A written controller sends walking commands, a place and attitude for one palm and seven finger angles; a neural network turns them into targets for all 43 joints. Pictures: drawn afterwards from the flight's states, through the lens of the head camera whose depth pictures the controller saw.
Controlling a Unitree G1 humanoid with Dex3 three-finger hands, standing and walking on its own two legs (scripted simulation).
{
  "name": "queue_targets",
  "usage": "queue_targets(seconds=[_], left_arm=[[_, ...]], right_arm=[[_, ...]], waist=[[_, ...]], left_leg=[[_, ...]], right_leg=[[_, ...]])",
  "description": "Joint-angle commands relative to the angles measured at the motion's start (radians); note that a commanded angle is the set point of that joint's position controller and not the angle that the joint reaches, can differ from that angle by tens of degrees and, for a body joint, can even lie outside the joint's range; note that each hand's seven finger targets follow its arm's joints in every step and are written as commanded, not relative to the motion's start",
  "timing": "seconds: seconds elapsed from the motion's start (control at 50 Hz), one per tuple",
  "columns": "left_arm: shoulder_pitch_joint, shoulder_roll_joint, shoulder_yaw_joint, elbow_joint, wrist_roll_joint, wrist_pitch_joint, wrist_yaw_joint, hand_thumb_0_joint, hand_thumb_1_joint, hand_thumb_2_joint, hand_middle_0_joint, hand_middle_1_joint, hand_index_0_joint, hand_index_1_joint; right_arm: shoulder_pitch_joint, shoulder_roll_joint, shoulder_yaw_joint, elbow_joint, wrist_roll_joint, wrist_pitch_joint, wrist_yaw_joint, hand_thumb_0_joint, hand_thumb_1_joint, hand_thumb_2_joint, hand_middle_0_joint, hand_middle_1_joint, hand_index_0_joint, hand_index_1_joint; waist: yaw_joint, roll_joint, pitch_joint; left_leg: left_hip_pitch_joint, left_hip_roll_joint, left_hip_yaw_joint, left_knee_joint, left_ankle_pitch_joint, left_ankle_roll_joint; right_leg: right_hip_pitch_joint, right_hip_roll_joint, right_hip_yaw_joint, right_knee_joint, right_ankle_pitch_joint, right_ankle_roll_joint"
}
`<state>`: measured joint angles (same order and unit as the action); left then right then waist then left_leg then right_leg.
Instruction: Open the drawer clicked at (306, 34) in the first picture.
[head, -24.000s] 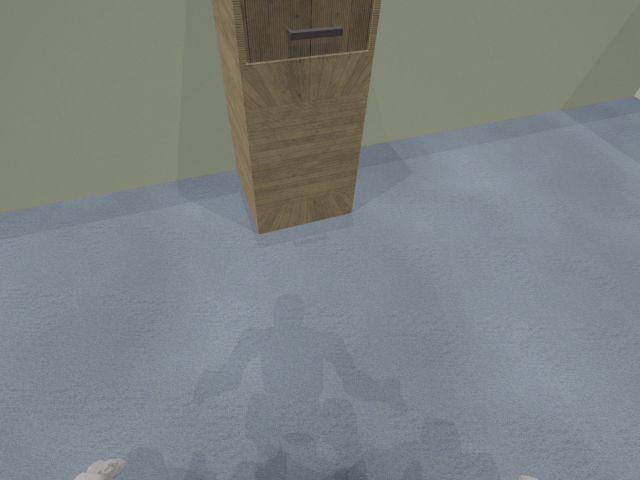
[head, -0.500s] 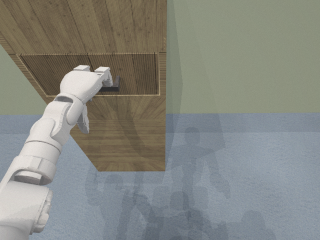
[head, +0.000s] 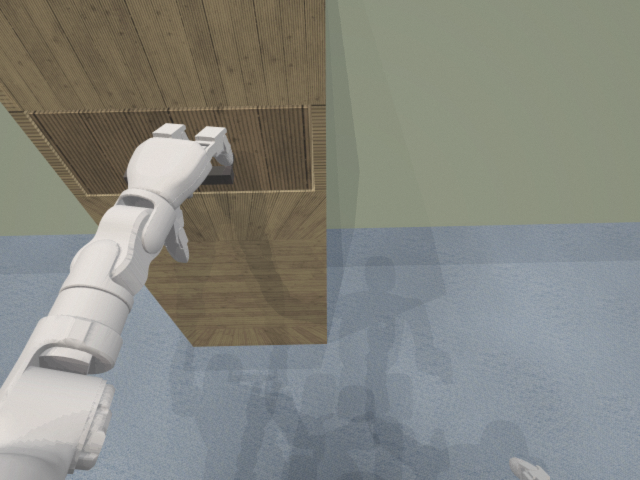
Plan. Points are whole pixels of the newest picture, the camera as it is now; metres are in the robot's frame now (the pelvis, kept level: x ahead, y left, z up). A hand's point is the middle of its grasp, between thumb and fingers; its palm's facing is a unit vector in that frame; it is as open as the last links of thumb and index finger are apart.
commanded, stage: re-aim the fingers above the handle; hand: left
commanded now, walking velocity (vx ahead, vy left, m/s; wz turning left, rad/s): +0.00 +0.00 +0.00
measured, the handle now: (182, 167) +0.53 +0.23 +0.06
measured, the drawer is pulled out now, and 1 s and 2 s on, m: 0.00 0.00 0.00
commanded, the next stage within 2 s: lower the fingers behind the handle in 0.16 s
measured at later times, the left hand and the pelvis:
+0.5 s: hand (181, 210) +0.44 +0.21 +0.07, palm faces +0.01 -0.06 -1.00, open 13.8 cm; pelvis -0.01 +0.00 +0.00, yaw +0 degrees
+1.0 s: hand (153, 202) +0.45 +0.25 +0.07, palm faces -0.03 +0.00 -1.00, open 13.8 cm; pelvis -0.02 +0.00 -0.01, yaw -1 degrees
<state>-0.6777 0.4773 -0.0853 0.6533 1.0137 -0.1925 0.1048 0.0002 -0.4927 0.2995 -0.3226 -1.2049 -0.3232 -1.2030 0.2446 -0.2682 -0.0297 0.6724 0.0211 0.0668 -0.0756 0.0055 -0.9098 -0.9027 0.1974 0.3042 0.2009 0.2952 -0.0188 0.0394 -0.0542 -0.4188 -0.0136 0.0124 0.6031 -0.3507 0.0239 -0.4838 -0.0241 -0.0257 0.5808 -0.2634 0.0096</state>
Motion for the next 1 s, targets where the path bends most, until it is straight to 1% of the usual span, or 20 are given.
queue_targets(seconds=[0.0, 0.06, 0.08, 0.14, 0.2, 0.24, 0.32, 0.38, 0.46, 0.52, 0.58, 0.64, 0.68, 0.74, 0.78, 0.82, 0.84, 0.9, 0.94, 0.98], left_arm=[[-0.554, 0.46, 0.273, -0.096, 0.032, 0.133, 0.245, 0.0, -0.5, 0.3, -0.3, -1.2, -0.3, -1.2], [-0.481, 0.423, 0.206, 0.056, 0.043, 0.282, 0.223, 0.0, -0.5, 0.3, -0.3, -1.2, -0.3, -1.2], [-0.401, 0.399, 0.193, 0.146, 0.031, 0.327, 0.179, 0.0, -0.5, 0.3, -0.3, -1.2, -0.3, -1.2], [-0.382, 0.287, 0.043, 0.187, -0.013, 0.393, -0.003, 0.0, -0.5, 0.3, -0.3, -1.2, -0.3, -1.2], [-0.48, 0.081, -0.139, -0.04, -0.068, 0.294, -0.16, 0.0, -0.5, 0.3, -0.3, -1.2, -0.3, -1.2], [-0.523, 0.09, -0.124, -0.123, -0.071, 0.193, -0.178, 0.0, -0.5, 0.3, -0.3, -1.2, -0.3, -1.2], [-0.613, 0.275, 0.071, -0.227, -0.068, -0.001, -0.127, 0.0, -0.5, 0.3, -0.3, -1.2, -0.3, -1.2], [-0.591, 0.472, 0.285, -0.232, -0.027, -0.073, 0.024, 0.0, -0.5, 0.3, -0.3, -1.2, -0.3, -1.2], [-0.536, 0.394, 0.291, -0.175, 0.022, 0.025, 0.248, 0.0, -0.5, 0.3, -0.3, -1.2, -0.3, -1.2], [-0.551, 0.343, 0.227, -0.073, 0.056, 0.14, 0.316, 0.0, -0.5, 0.3, -0.3, -1.2, -0.3, -1.2], [-0.559, 0.241, 0.103, 0.09, 0.063, 0.271, 0.272, 0.0, -0.5, 0.3, -0.3, -1.2, -0.3, -1.2], [-0.569, 0.151, -0.021, 0.202, 0.013, 0.34, 0.138, 0.0, -0.5, 0.3, -0.3, -1.2, -0.3, -1.2], [-0.618, 0.144, -0.05, 0.2, -0.011, 0.307, 0.044, 0.0, -0.5, 0.3, -0.3, -1.2, -0.3, -1.2], [-0.612, 0.254, 0.023, 0.157, -0.006, 0.176, -0.046, 0.0, -0.5, 0.3, -0.3, -1.2, -0.3, -1.2], [-0.562, 0.301, 0.067, 0.13, 0.007, 0.089, -0.053, 0.0, -0.5, 0.3, -0.3, -1.2, -0.3, -1.2], [-0.459, 0.195, 0.005, 0.188, 0.017, 0.052, -0.056, 0.0, -0.5, 0.3, -0.3, -1.2, -0.3, -1.2], [-0.432, 0.223, 0.036, 0.193, 0.02, 0.034, -0.045, 0.0, -0.5, 0.3, -0.3, -1.2, -0.3, -1.2], [-0.478, 0.314, 0.131, 0.123, 0.018, -0.011, 0.029, 0.0, -0.5, 0.3, -0.3, -1.2, -0.3, -1.2], [-0.448, 0.249, 0.096, 0.138, 0.024, 0.008, 0.078, 0.0, -0.5, 0.3, -0.3, -1.2, -0.3, -1.2], [-0.432, 0.276, 0.128, 0.148, 0.037, 0.029, 0.119, 0.0, -0.5, 0.3, -0.3, -1.2, -0.3, -1.2]], right_arm=[[0.007, -0.097, -0.024, -0.059, -0.003, -0.031, 0.012, 0.0, -0.9, -0.9, 0.2, 0.3, 0.2, 0.3], [-0.006, -0.118, -0.021, -0.05, 0.004, -0.023, 0.022, 0.0, -0.9, -0.9, 0.2, 0.3, 0.2, 0.3], [-0.01, -0.129, -0.024, -0.054, 0.008, -0.012, 0.024, 0.0, -0.9, -0.9, 0.2, 0.3, 0.2, 0.3], [0.004, -0.168, -0.032, -0.084, 0.031, 0.013, 0.008, 0.0, -0.9, -0.9, 0.2, 0.3, 0.2, 0.3], [0.003, -0.167, -0.043, -0.118, 0.031, 0.001, -0.016, 0.0, -0.9, -0.9, 0.2, 0.3, 0.2, 0.3], [0.012, -0.158, -0.038, -0.103, 0.017, -0.019, -0.025, 0.0, -0.9, -0.9, 0.2, 0.3, 0.2, 0.3], [0.073, -0.137, -0.049, -0.081, -0.002, -0.025, -0.039, 0.0, -0.9, -0.9, 0.2, 0.3, 0.2, 0.3], [0.099, -0.13, -0.054, -0.068, -0.018, -0.025, -0.023, 0.0, -0.9, -0.9, 0.2, 0.3, 0.2, 0.3], [0.079, -0.098, -0.053, -0.062, -0.022, -0.046, 0.024, 0.0, -0.9, -0.9, 0.2, 0.3, 0.2, 0.3], [0.072, -0.113, -0.06, -0.041, -0.022, -0.04, 0.046, 0.0, -0.9, -0.9, 0.2, 0.3, 0.2, 0.3], [0.076, -0.136, -0.066, -0.023, -0.007, -0.029, 0.049, 0.0, -0.9, -0.9, 0.2, 0.3, 0.2, 0.3], [0.073, -0.154, -0.059, -0.026, 0.011, -0.014, 0.028, 0.0, -0.9, -0.9, 0.2, 0.3, 0.2, 0.3], [0.077, -0.164, -0.055, -0.032, 0.012, -0.012, 0.003, 0.0, -0.9, -0.9, 0.2, 0.3, 0.2, 0.3], [0.087, -0.165, -0.042, -0.047, -0.001, -0.02, -0.029, 0.0, -0.9, -0.9, 0.2, 0.3, 0.2, 0.3], [0.102, -0.156, -0.042, -0.06, -0.011, -0.019, -0.036, 0.0, -0.9, -0.9, 0.2, 0.3, 0.2, 0.3], [0.131, -0.141, -0.044, -0.06, -0.008, -0.021, -0.027, 0.0, -0.9, -0.9, 0.2, 0.3, 0.2, 0.3], [0.137, -0.147, -0.045, -0.062, -0.005, -0.02, -0.022, 0.0, -0.9, -0.9, 0.2, 0.3, 0.2, 0.3], [0.159, -0.149, -0.055, -0.082, -0.007, -0.023, -0.009, 0.0, -0.9, -0.9, 0.2, 0.3, 0.2, 0.3], [0.176, -0.141, -0.065, -0.077, -0.009, -0.028, 0.004, 0.0, -0.9, -0.9, 0.2, 0.3, 0.2, 0.3], [0.192, -0.151, -0.075, -0.068, -0.008, -0.028, 0.016, 0.0, -0.9, -0.9, 0.2, 0.3, 0.2, 0.3]], waist=[[0.051, 0.094, -0.427], [0.053, 0.041, -0.458], [0.046, -0.032, -0.458], [-0.018, -0.142, -0.373], [-0.097, -0.145, -0.321], [-0.094, -0.084, -0.295], [-0.052, 0.04, -0.35], [0.016, 0.102, -0.441], [0.036, 0.116, -0.473], [0.001, 0.067, -0.52], [-0.051, 0.011, -0.485], [-0.089, -0.084, -0.382], [-0.119, -0.134, -0.33], [-0.099, -0.112, -0.311], [-0.07, -0.061, -0.347], [-0.07, -0.058, -0.257], [-0.061, -0.057, -0.232], [-0.04, -0.03, -0.325], [-0.045, -0.011, -0.349], [-0.04, -0.025, -0.385]], left_leg=[[0.063, -0.028, 0.012, -0.06, 0.474, -0.033], [0.06, -0.016, 0.04, -0.085, 0.473, -0.03], [0.043, -0.016, 0.046, -0.09, 0.458, -0.021], [0.053, -0.009, 0.053, -0.119, 0.362, 0.008], [0.163, -0.01, 0.019, -0.099, 0.34, 0.033], [0.197, -0.021, -0.013, -0.086, 0.327, 0.036], [0.217, -0.029, -0.031, -0.046, 0.41, 0.015], [0.169, -0.025, -0.037, -0.006, 0.559, -0.025], [0.092, -0.021, -0.021, 0.008, 0.607, -0.047], [0.077, -0.018, -0.001, 0.007, 0.531, -0.03], [0.083, -0.008, 0.007, -0.022, 0.44, -0.016], [0.07, -0.009, 0.011, -0.06, 0.286, 0.009], [0.063, -0.011, 0.005, -0.069, 0.214, 0.023], [0.024, -0.024, -0.001, -0.054, 0.178, 0.033], [0.017, -0.026, 0.002, -0.037, 0.208, 0.03], [-0.008, -0.019, 0.0, -0.025, 0.201, 0.021], [-0.033, -0.016, -0.001, -0.019, 0.194, 0.016], [-0.053, -0.018, 0.003, 0.003, 0.224, 0.014], [-0.042, -0.017, 0.009, 0.018, 0.262, 0.01], [-0.038, -0.013, 0.005, 0.028, 0.297, 0.007]], right_leg=[[0.272, 0.043, 0.001, 0.002, 0.358, -0.054], [0.327, 0.04, -0.002, -0.008, 0.399, -0.045], [0.355, 0.041, -0.001, -0.02, 0.404, -0.039], [0.314, 0.038, -0.01, -0.077, 0.359, -0.021], [0.193, 0.042, -0.017, -0.111, 0.294, -0.014], [0.132, 0.045, -0.011, -0.103, 0.23, -0.022], [0.117, 0.047, -0.004, -0.051, 0.253, -0.048], [0.144, 0.054, -0.008, 0.014, 0.32, -0.057], [0.165, 0.053, -0.017, 0.055, 0.377, -0.055], [0.175, 0.055, -0.015, 0.051, 0.37, -0.044], [0.15, 0.059, -0.019, 0.01, 0.307, -0.04], [0.122, 0.053, -0.018, -0.05, 0.213, -0.027], [0.108, 0.046, -0.012, -0.078, 0.166, -0.022], [0.117, 0.035, 0.006, -0.063, 0.151, -0.023], [0.134, 0.035, 0.016, -0.037, 0.172, -0.033], [0.05, 0.042, 0.002, -0.029, 0.147, -0.041], [0.024, 0.045, 0.002, -0.023, 0.134, -0.043], [0.045, 0.047, 0.01, 0.013, 0.159, -0.046], [0.038, 0.05, 0.007, 0.026, 0.196, -0.047], [0.037, 0.058, 0.002, 0.036, 0.214, -0.048]])
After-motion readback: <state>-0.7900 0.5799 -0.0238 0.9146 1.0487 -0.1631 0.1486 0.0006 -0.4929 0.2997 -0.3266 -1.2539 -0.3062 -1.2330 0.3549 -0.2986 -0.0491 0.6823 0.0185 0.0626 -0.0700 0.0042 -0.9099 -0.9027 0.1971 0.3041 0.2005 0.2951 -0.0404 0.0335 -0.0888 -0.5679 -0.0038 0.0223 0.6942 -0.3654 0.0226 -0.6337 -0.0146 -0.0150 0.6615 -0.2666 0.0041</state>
